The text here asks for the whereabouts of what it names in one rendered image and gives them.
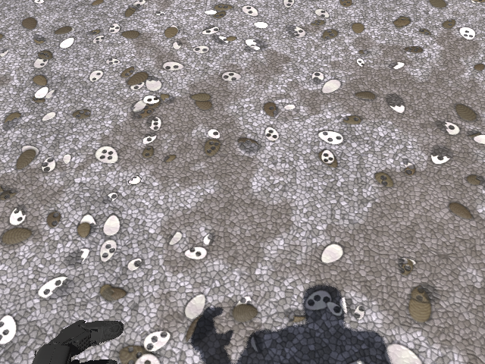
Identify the left robot hand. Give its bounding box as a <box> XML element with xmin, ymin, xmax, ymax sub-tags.
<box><xmin>32</xmin><ymin>320</ymin><xmax>124</xmax><ymax>364</ymax></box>

